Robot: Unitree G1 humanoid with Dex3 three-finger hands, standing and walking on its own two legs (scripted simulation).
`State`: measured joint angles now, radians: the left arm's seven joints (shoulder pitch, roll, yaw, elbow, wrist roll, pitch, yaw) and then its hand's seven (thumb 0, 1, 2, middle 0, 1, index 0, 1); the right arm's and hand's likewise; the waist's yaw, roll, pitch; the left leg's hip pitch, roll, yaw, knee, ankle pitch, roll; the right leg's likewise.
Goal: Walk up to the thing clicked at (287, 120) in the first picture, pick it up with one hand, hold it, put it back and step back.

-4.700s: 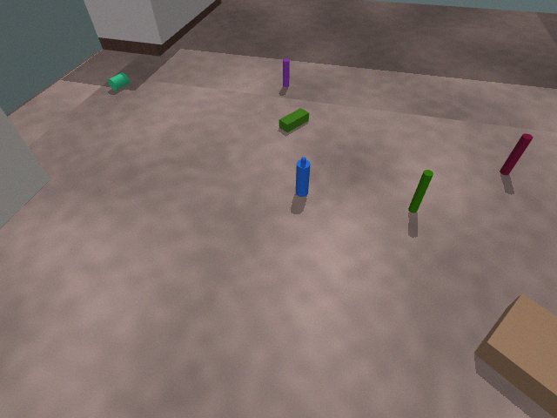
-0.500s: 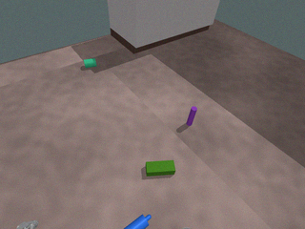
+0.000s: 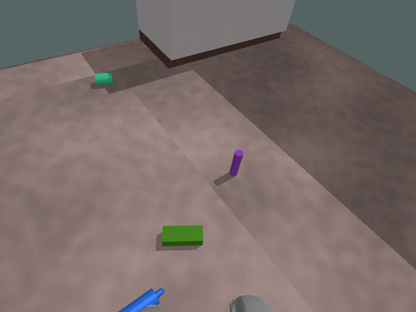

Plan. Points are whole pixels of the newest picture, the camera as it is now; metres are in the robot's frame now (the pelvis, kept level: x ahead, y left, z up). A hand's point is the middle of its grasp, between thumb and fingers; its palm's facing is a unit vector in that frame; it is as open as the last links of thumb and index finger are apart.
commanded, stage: walk up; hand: left
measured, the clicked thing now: (182, 235) +0.56 +0.08 -0.72
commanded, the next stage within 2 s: none
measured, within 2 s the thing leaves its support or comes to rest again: neither
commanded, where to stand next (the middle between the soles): +0.16 -0.27 m, yaw +5 degrees
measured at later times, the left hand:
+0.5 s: hand out of the picture +0.10 +0.05 -0.16, palm faces +0.01 -0.94 -0.35, open 7.4 cm
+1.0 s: hand out of the picture +0.10 -0.11 -0.13, palm faces +0.06 -0.89 -0.45, open 7.4 cm
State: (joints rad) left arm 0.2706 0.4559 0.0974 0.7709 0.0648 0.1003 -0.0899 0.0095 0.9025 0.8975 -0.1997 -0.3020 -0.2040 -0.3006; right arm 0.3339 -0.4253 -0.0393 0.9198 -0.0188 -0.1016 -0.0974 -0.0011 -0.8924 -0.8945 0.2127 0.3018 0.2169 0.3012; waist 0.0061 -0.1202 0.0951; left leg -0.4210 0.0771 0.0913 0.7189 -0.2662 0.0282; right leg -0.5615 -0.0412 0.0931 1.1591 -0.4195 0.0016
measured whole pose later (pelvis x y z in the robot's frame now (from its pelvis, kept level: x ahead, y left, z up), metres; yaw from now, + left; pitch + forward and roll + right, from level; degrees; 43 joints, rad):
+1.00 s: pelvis +0.08 -0.39 +0.00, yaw +3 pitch -1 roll +0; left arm 0.28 0.37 0.05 0.93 0.02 -0.05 0.02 0.01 0.90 0.90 -0.21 -0.30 -0.21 -0.30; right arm 0.21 -0.47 -0.07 0.93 -0.03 0.03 0.00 0.00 -0.90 -0.90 0.20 0.30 0.21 0.30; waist 0.03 0.05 0.11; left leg -0.56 0.02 -0.04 1.10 -0.42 0.03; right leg -0.36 -0.03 0.01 0.79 -0.41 0.01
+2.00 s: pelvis +0.09 -0.33 +0.03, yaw +5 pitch -2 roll +0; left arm 0.04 0.37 -0.01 1.14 0.00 -0.03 0.00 0.01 0.90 0.90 -0.20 -0.30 -0.20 -0.30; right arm 0.03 -0.36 -0.01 1.13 0.01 0.01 0.02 0.00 -0.90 -0.90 0.20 0.30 0.21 0.30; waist 0.00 0.01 0.08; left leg -0.20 0.01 0.00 0.43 -0.19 0.00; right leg -0.17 -0.04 0.01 0.41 -0.20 0.04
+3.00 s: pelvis +0.11 -0.33 +0.04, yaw +5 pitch -1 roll +0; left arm 0.08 0.35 0.02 1.15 0.01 -0.01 -0.01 0.01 0.90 0.90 -0.20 -0.30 -0.20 -0.30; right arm 0.06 -0.34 -0.01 1.14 -0.01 -0.01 0.01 0.00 -0.90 -0.90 0.20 0.30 0.21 0.30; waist 0.00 -0.01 0.06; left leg -0.14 0.01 -0.01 0.33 -0.17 -0.01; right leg -0.11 -0.04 0.00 0.31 -0.18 0.04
